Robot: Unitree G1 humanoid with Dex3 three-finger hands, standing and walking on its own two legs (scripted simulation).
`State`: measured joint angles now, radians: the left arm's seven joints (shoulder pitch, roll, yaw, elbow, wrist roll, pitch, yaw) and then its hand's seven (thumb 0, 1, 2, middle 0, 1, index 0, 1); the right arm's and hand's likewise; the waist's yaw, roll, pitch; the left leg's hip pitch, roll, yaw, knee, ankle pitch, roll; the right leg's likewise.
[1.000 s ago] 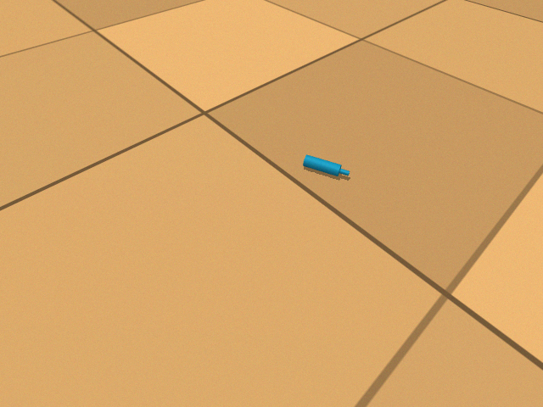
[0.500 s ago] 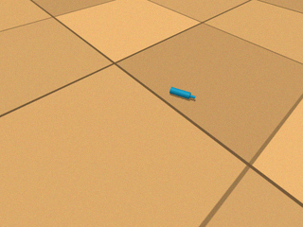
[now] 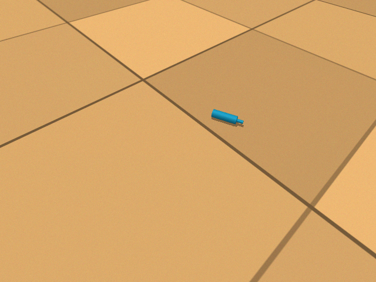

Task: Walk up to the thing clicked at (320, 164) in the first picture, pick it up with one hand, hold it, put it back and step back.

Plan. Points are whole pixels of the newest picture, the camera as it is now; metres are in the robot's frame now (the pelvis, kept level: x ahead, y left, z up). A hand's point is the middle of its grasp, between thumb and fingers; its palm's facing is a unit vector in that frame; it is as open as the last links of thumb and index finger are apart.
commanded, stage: stand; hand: left
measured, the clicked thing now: (227, 117) +1.33 -0.35 -0.75
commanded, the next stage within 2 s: walk up in 0.12 s
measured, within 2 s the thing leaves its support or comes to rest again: neither
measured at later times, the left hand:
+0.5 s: hand (109, 264) +0.19 +0.19 -0.15, palm faces -0.16 -0.89 -0.43, open 7.4 cm
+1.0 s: hand (164, 175) +0.45 +0.07 -0.16, palm faces -0.41 -0.85 -0.34, open 7.4 cm
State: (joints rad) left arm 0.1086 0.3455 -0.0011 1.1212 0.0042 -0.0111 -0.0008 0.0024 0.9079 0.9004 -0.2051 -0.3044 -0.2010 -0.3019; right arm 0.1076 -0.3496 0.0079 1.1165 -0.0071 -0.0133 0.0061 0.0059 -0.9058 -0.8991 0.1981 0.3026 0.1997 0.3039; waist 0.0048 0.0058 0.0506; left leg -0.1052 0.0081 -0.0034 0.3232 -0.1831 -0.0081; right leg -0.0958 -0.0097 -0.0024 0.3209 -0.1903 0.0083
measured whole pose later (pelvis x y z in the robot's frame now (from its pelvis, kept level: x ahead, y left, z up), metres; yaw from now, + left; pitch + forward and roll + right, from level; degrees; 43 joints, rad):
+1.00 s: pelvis +0.27 -0.15 -0.02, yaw -21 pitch -2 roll +1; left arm 0.26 0.45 0.06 0.89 0.01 -0.04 -0.06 0.01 0.91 0.90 -0.20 -0.30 -0.20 -0.30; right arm 0.34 -0.40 -0.06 0.87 -0.02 -0.10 0.05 0.01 -0.90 -0.90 0.20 0.30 0.20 0.30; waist -0.04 -0.07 0.06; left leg -0.21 0.07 0.13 0.54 -0.29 0.00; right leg -0.47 0.00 0.05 1.05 -0.37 -0.03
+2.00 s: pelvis +0.64 -0.33 -0.01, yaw -26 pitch -4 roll +0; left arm 0.31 0.43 0.05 0.85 0.00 -0.05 -0.05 0.00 0.91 0.90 -0.20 -0.30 -0.20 -0.30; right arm 0.31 -0.39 -0.03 0.80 0.00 -0.07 0.06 0.01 -0.90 -0.90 0.20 0.30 0.20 0.30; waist 0.00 -0.04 0.10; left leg -0.19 0.03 0.08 0.51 -0.25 0.03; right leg -0.48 -0.08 0.00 0.87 -0.32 -0.01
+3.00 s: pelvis +0.81 -0.41 -0.03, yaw -25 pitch -3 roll +0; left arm 0.28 0.38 0.03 0.98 0.03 -0.03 0.00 0.00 0.91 0.90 -0.21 -0.30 -0.20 -0.30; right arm 0.19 -0.40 -0.03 0.92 0.00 0.01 0.02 0.01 -0.91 -0.90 0.20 0.30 0.20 0.30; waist 0.02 0.04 0.07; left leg -0.36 0.03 0.01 0.71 -0.39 0.01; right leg -0.30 -0.02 -0.02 0.66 -0.31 0.00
